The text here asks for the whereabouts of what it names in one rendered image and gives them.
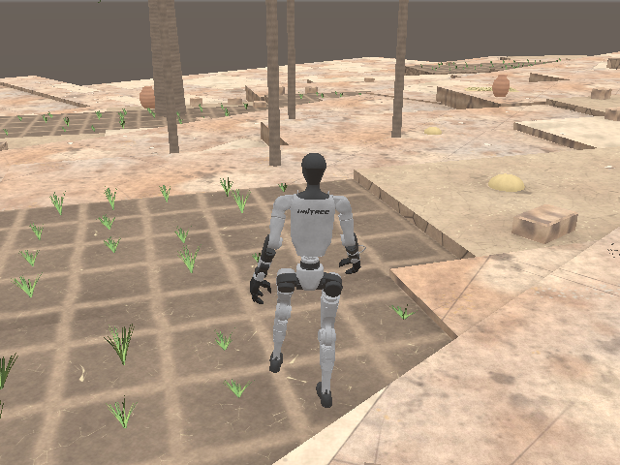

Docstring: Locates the left robot foot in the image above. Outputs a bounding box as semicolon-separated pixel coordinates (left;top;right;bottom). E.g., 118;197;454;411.
269;352;283;373

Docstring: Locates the robot left shin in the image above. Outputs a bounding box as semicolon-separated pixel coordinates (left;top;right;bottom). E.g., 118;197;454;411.
273;303;288;360

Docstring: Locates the right robot forearm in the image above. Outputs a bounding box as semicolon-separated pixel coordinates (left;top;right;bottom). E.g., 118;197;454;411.
345;233;360;264

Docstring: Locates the right robot upper arm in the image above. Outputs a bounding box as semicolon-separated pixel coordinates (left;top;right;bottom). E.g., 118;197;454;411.
332;195;356;247

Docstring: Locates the robot left hand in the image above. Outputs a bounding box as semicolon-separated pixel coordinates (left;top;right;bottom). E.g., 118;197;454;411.
250;277;271;304

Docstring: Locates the left robot upper arm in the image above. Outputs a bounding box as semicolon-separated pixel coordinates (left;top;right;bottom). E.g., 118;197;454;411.
267;195;293;250

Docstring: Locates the left robot forearm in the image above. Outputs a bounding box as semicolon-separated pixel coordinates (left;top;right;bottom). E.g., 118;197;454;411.
253;234;276;282

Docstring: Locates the robot right hand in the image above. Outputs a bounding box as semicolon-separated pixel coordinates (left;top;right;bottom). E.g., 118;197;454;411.
339;258;361;274

